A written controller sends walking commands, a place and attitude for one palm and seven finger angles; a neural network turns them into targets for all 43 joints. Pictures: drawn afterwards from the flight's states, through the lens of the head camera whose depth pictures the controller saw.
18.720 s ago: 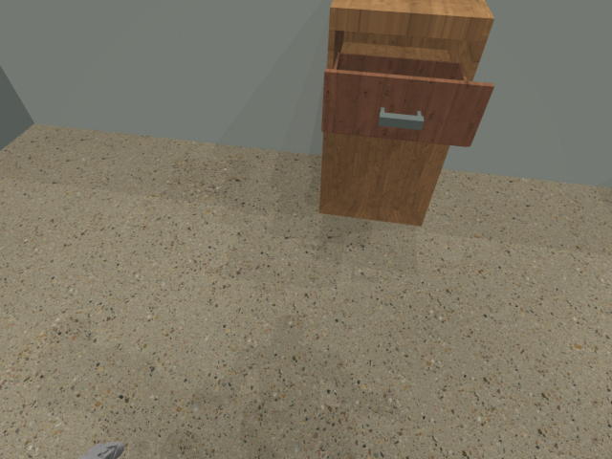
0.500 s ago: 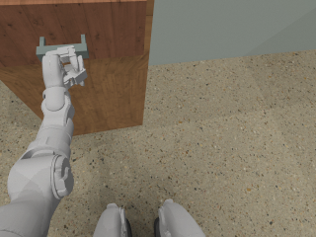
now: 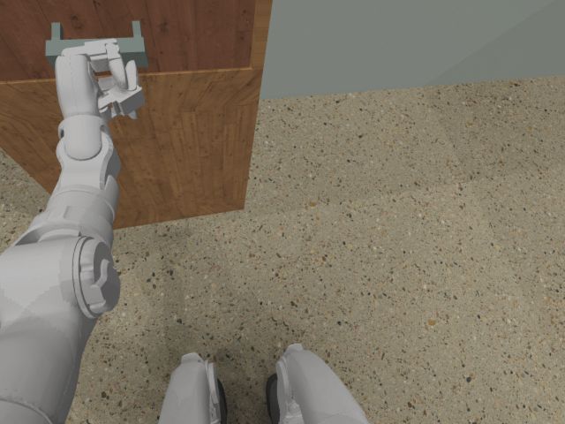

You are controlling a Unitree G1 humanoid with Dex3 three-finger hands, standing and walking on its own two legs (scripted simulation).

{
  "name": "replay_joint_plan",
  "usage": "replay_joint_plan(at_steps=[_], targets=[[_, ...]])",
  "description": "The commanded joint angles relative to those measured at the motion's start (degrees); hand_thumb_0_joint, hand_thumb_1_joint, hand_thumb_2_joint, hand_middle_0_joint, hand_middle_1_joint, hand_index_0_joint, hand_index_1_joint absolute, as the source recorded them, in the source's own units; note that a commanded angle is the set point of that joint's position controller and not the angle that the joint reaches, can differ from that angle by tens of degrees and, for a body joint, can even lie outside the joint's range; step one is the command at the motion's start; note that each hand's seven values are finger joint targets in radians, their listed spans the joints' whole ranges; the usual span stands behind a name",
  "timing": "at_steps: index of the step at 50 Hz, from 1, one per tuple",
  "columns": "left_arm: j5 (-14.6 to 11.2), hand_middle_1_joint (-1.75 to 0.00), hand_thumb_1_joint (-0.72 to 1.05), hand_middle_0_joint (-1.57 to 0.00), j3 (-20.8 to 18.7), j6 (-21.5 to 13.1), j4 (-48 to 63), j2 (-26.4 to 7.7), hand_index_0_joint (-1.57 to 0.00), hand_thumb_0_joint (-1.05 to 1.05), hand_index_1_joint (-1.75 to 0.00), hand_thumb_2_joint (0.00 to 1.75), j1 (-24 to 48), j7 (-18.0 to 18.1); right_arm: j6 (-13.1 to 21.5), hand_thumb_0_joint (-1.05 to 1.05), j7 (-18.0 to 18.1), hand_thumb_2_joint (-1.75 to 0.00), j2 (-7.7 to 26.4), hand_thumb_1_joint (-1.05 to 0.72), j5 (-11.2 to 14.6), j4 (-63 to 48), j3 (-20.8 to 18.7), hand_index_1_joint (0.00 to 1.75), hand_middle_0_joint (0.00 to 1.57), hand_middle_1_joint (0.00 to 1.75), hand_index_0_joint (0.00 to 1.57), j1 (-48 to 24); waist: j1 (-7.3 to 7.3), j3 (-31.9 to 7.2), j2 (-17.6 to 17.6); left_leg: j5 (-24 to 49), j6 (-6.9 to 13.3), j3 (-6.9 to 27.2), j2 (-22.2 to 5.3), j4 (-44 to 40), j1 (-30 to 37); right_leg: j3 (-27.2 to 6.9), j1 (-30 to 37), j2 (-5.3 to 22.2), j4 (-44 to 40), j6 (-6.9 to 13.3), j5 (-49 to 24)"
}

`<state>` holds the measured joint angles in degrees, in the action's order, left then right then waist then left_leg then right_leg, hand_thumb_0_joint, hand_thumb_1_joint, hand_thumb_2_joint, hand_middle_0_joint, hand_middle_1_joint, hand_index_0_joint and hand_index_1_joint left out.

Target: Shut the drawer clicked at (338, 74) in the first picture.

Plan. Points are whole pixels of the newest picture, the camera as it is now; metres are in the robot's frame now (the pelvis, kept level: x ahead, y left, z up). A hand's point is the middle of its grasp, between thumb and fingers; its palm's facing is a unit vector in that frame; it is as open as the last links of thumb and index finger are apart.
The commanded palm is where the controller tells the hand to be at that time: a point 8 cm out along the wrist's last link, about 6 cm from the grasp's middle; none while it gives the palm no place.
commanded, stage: pull the fist back off the drawer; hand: left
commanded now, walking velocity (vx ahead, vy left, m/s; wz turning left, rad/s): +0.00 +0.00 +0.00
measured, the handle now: (99, 41) +0.63 +0.17 +0.06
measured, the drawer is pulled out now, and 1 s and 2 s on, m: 0.00 0.00 0.00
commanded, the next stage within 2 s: draw the hand back to the body in 0.78 s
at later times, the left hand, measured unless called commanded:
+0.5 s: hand (136, 87) +0.56 +0.12 +0.06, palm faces +0.10 -0.99 -0.02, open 3.2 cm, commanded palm +0.53 +0.15 +0.06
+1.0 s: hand (127, 101) +0.52 +0.13 +0.08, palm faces +0.10 -0.99 -0.03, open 3.3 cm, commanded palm +0.47 +0.17 +0.09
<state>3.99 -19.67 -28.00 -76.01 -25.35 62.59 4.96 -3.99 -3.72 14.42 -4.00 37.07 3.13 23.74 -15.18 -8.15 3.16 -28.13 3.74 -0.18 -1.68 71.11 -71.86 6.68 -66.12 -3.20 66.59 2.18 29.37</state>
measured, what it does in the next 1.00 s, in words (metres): stands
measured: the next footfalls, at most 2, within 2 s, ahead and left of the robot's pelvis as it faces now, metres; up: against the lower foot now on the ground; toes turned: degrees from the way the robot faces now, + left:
none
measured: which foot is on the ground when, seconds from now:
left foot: down 0.00-1.00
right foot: down 0.00-1.00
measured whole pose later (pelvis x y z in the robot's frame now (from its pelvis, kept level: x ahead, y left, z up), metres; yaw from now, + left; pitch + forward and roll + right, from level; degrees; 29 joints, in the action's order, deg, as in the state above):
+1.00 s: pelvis +0.04 -0.01 +0.03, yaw +0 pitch +25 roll -3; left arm -2.8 -14.1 -27.7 -49.4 -15.1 38.9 3.4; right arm -6.6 -5.0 14.4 -1.6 34.2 -0.4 19.4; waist -8.2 -9.6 2.4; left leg -30.0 2.8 -2.1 -1.8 64.4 -59.9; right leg 4.0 -55.5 -3.8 60.9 2.6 30.9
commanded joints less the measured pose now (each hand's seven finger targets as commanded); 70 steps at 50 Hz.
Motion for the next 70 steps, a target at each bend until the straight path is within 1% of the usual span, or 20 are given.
replay_joint_plan(at_steps=[1, 4, 13, 14, 20, 26, 29, 33, 38, 42, 44, 47, 49, 50, 54, 58, 60, 64, 69, 70], targets=[[0.1, -1.6, 0.9, -1.4, -0.3, -3.5, 14.8, -15.4, -1.4, 0.0, -1.6, 0.9, 42.8, 2.8, 0.8, 0.0, 1.2, -0.9, 12.3, -0.9, -0.4, -0.6, -3.8, 0.3, 0.2, 0.3, 0.2, 12.5, -5.65, -28.0, 11.5, 10.5, -1.6, 9.0, -0.6, -7.9, 30.9, -4.4, -0.4, -0.9, -8.5, -0.8, -7.2], [0.2, -1.6, 0.9, -1.4, 1.5, -3.1, 15.1, -14.5, -1.4, 0.0, -1.6, 0.9, 45.4, 2.7, 1.6, 0.0, 1.4, -0.9, 12.4, -0.9, -0.3, -0.6, -3.6, 0.3, 0.2, 0.3, 0.2, 12.7, -6.66, -28.9, 13.5, 8.4, -1.6, 9.9, -0.8, -8.3, 31.8, -4.3, -2.2, -0.8, -8.2, -0.7, -6.2], [-0.7, -1.6, 0.9, -1.4, 0.0, -0.6, 11.9, -15.8, -1.4, 0.0, -1.6, 0.9, 42.1, 1.9, 2.8, 0.0, 1.3, -0.9, 13.1, -0.9, -0.2, -1.2, -3.2, 0.3, 0.2, 0.3, 0.2, 12.2, -5.09, -28.3, 11.6, 3.1, -1.3, 9.9, -0.6, -8.4, 27.3, -4.5, -0.6, -0.6, -8.4, -0.6, -3.5], [-1.0, -1.6, 0.9, -1.4, 0.3, -0.8, 12.8, -15.1, -1.4, 0.0, -1.6, 0.9, 42.2, 1.8, 3.0, 0.0, 1.1, -0.9, 13.0, -0.9, -0.3, -1.3, -3.1, 0.3, 0.2, 0.3, 0.2, 12.3, -4.9, -28.7, 13.2, 4.1, -1.4, 10.1, -0.6, -8.7, 28.8, -4.3, -1.1, -0.6, -8.2, -0.5, -4.1], [-2.4, -1.6, 0.9, -1.4, -0.6, -1.4, 16.3, -12.7, -1.4, 0.0, -1.6, 0.9, 34.0, 1.3, 2.7, 0.0, 0.3, -0.9, 12.7, -0.9, -0.1, -2.1, -3.8, 0.3, 0.2, 0.3, 0.2, 11.5, -1.26, -31.5, 13.2, 8.8, -2.2, 10.0, -0.9, -9.5, 32.7, -3.8, 1.0, -0.7, -7.9, -0.2, -6.3], [-2.6, -1.6, 0.9, -1.4, -0.2, -1.3, 17.8, -10.3, -1.4, 0.0, -1.6, 0.9, 26.1, 1.6, 1.6, 0.0, -0.1, -0.9, 11.9, -0.9, 0.4, -2.8, -4.2, 0.3, 0.2, 0.3, 0.2, 10.9, 0.11, -29.1, 8.1, 11.5, -1.7, 7.2, -0.5, -9.5, 30.2, -4.2, 5.8, -0.8, -9.3, -0.5, -7.8], [-2.9, -1.6, 0.9, -1.4, -2.2, -2.0, 19.1, -11.0, -1.4, 0.0, -1.6, 0.9, 20.1, 1.7, 0.9, 0.0, -0.3, -0.9, 11.6, -0.9, 0.5, -3.4, -4.5, 0.3, 0.2, 0.3, 0.2, 11.0, 2.27, -30.3, 6.6, 16.0, -1.8, 6.0, -0.3, -9.5, 30.6, -4.5, 9.8, -0.9, -9.2, -0.4, -11.4], [-4.5, -1.6, 0.9, -1.4, -0.4, -2.7, 25.4, -6.0, -1.4, 0.0, -1.6, 0.9, 11.2, 1.2, -0.3, 0.0, -1.0, -0.9, 10.6, -0.9, 0.9, -4.9, -5.3, 0.3, 0.2, 0.3, 0.2, 9.9, 4.45, -33.0, 6.0, 24.0, -2.2, 4.2, -0.1, -9.7, 34.1, -4.7, 14.9, -1.1, -9.5, -0.4, -19.6], [-5.2, -1.6, 0.9, -1.4, 3.4, -2.1, 25.0, -1.1, -1.4, 0.0, -1.6, 0.9, 9.2, -0.2, -1.7, 0.0, -0.8, -0.9, 9.9, -0.9, 1.6, -4.4, -5.8, 0.3, 0.2, 0.3, 0.2, 9.5, 2.46, -25.2, 0.5, 22.7, -1.4, 3.0, 0.4, -9.9, 29.7, -5.5, 17.2, -1.0, -10.9, -1.1, -22.8], [-6.2, -1.6, 0.9, -1.4, 3.9, -5.3, 30.8, -0.2, -1.4, 0.0, -1.6, 0.9, 11.0, -0.5, -1.4, 0.0, -0.5, -0.9, 9.6, -0.9, 1.5, -3.7, -6.5, 0.3, 0.2, 0.3, 0.2, 8.6, 3.59, -29.7, 5.5, 29.2, -2.1, 3.5, 0.4, -9.2, 36.9, -5.5, 16.0, -0.9, -9.7, -0.7, -26.4], [-6.4, -1.6, 0.9, -1.4, 6.5, -6.3, 31.9, 3.0, -1.4, 0.0, -1.6, 0.9, 10.7, -0.7, -1.4, 0.0, -0.6, -0.9, 9.2, -0.9, 1.4, -3.1, -6.6, 0.3, 0.2, 0.3, 0.2, 8.3, 3.2, -30.4, 7.5, 34.1, -2.5, 4.2, 0.0, -8.8, 41.2, -4.9, 13.6, -0.9, -9.1, -0.7, -28.1], [-7.1, -1.6, 0.9, -1.4, 4.8, -5.1, 40.1, 0.4, -1.4, 0.0, -1.6, 0.9, -1.5, -1.4, -2.0, 0.0, -1.0, -0.9, 9.4, -0.9, 2.1, -5.4, -7.0, 0.3, 0.2, 0.3, 0.2, 6.9, 7.87, -37.2, 9.8, 42.7, -3.0, 3.8, -0.2, -10.7, 47.8, -4.8, 20.0, -0.9, -10.4, -0.5, -32.5], [-8.2, -1.6, 0.9, -1.4, 4.3, -2.2, 45.2, 0.0, -1.4, 0.0, -1.6, 0.9, -12.2, -2.1, -2.3, 0.0, -1.0, -0.9, 9.3, -0.9, 2.9, -7.7, -7.0, 0.3, 0.2, 0.3, 0.2, 6.2, 10.19, -39.2, 7.5, 47.2, -2.8, 3.1, 0.1, -12.5, 48.9, -5.0, 26.8, -0.9, -11.6, -0.6, -38.5], [-9.0, -1.6, 0.9, -1.4, 5.6, -0.1, 47.3, 1.6, -1.4, 0.0, -1.6, 0.9, -15.9, -2.6, -2.5, 0.0, -1.0, -0.9, 8.9, -0.9, 3.7, -8.6, -6.9, 0.3, 0.2, 0.3, 0.2, 5.3, 10.05, -37.5, 5.3, 47.0, -2.4, 2.3, 0.2, -13.5, 47.6, -5.1, 29.7, -0.8, -12.9, -0.9, -41.5], [-11.9, -1.6, 0.9, -1.4, 3.8, 5.8, 54.6, 0.0, -1.4, 0.0, -1.6, 0.9, -22.8, -2.9, -2.3, 0.0, 0.8, -0.9, 8.5, -0.9, 5.3, -11.5, -6.3, 0.3, 0.2, 0.3, 0.2, 2.7, 10.49, -27.8, -4.7, 34.5, -1.0, -0.3, 1.7, -18.6, 38.5, -6.4, 42.2, -0.1, -17.3, -1.6, -46.4], [-13.5, -1.6, 0.9, -1.4, 6.9, 5.4, 63.3, 3.4, -1.4, 0.0, -1.6, 0.9, -28.2, -3.7, -0.4, 0.0, 1.7, -0.9, 7.5, -0.9, 5.9, -12.2, -5.8, 0.3, 0.2, 0.3, 0.2, -0.5, 10.7, -22.2, -3.0, 32.4, -0.9, -0.7, 1.9, -21.4, 41.7, -6.4, 42.9, 0.2, -20.2, -1.9, -45.1], [-13.4, -1.6, 0.9, -1.4, 9.3, 4.8, 64.8, 4.8, -1.4, 0.0, -1.6, 0.9, -30.5, -5.0, 0.4, 0.0, 2.0, -0.9, 7.3, -0.9, 6.1, -11.8, -5.6, 0.3, 0.2, 0.3, 0.2, -1.7, 10.42, -19.3, 0.9, 32.7, -1.0, -0.2, 1.7, -22.2, 44.8, -6.3, 40.3, 0.1, -21.3, -1.6, -41.2], [-14.3, -1.6, 0.9, -1.4, 13.2, 7.3, 67.0, 7.0, -1.4, 0.0, -1.6, 0.9, -36.4, -9.0, 1.8, 0.0, 2.5, -0.9, 7.8, -0.9, 6.6, -12.6, -5.5, 0.3, 0.2, 0.3, 0.2, -4.1, 10.3, -16.0, 2.6, 31.9, -1.0, 0.9, 1.4, -24.3, 49.2, -5.5, 38.5, 0.2, -23.7, -1.2, -35.8], [-17.5, -1.6, 0.9, -1.4, 8.3, 12.5, 72.7, 2.7, -1.4, 0.0, -1.6, 0.9, -40.8, -10.6, 3.2, 0.0, 4.1, -0.9, 8.1, -0.9, 7.2, -15.0, -4.5, 0.3, 0.2, 0.3, 0.2, -9.5, 12.59, -13.6, -2.1, 24.2, -0.7, 1.1, 2.1, -28.2, 48.0, -5.6, 43.7, 0.7, -26.9, -1.2, -31.8], [-10.7, -1.6, 0.9, -1.4, 9.8, 14.1, 76.4, -3.7, -1.4, 0.0, -1.6, 0.9, -43.7, -6.5, 1.4, 0.0, 5.3, -0.9, 7.0, -0.9, 7.2, -15.6, -4.6, 0.3, 0.2, 0.3, 0.2, -13.8, 14.77, -13.4, -4.1, 21.9, -1.0, 0.5, 2.2, -32.1, 51.0, -8.9, 47.2, 2.6, -31.0, -1.5, -29.9]])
